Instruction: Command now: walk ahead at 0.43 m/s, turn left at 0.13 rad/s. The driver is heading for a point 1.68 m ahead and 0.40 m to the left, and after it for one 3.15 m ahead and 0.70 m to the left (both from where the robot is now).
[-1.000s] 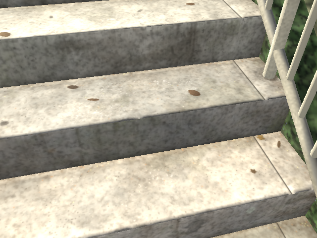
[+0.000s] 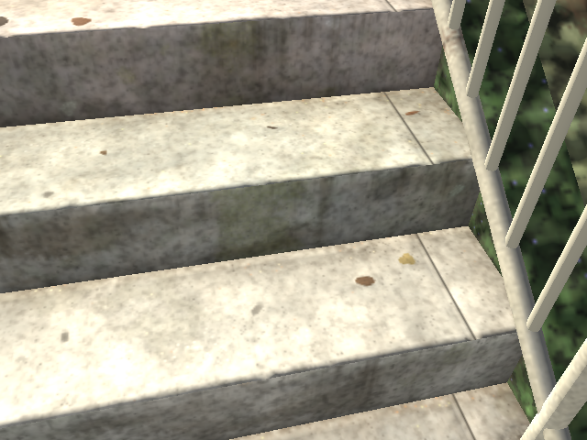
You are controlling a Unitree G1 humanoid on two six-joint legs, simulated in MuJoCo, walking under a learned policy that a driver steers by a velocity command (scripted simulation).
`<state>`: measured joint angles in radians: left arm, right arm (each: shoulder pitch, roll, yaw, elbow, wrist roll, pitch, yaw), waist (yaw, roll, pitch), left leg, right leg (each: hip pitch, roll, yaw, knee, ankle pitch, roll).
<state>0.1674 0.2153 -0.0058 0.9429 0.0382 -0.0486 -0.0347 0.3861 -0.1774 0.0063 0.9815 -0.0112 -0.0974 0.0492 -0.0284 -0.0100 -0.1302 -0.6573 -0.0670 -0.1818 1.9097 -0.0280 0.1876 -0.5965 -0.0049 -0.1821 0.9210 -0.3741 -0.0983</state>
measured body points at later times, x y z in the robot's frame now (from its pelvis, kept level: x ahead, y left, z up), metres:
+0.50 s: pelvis +0.19 +0.04 +0.15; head +0.19 +0.04 +0.60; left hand +0.24 +0.31 +0.02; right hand +0.41 -0.15 +0.05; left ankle +0.27 +0.10 -0.50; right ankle +0.12 -0.12 -0.41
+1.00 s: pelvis +0.31 +0.02 +0.23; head +0.29 +0.03 +0.68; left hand +0.34 +0.27 +0.10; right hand +0.56 -0.09 +0.16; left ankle +0.27 +0.10 -0.50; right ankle +0.39 -0.10 -0.46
